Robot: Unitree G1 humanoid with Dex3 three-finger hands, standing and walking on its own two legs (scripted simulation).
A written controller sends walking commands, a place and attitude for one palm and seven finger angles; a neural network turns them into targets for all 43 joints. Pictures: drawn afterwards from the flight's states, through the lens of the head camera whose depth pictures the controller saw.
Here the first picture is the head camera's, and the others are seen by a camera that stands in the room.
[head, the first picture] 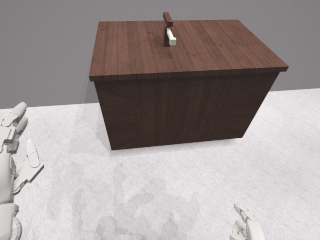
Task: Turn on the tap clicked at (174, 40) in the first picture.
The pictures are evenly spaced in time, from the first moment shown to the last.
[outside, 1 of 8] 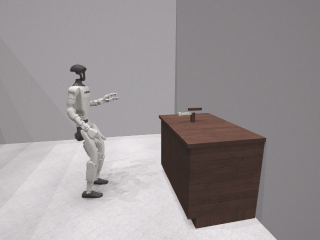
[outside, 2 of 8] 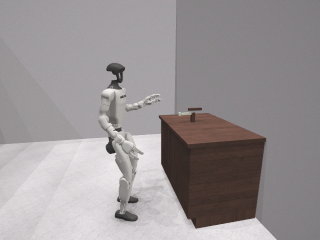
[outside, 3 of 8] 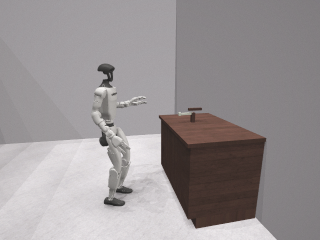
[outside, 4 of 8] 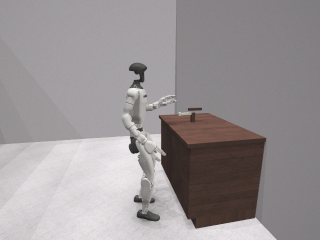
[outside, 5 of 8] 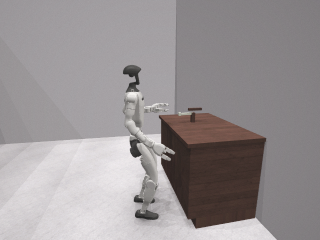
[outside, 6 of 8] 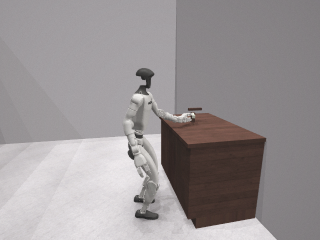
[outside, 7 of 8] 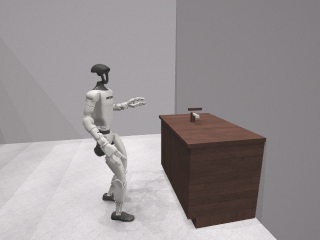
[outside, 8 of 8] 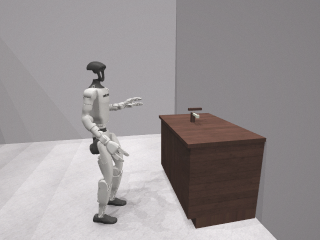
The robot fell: no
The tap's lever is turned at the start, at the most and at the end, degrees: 0 86 86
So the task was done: yes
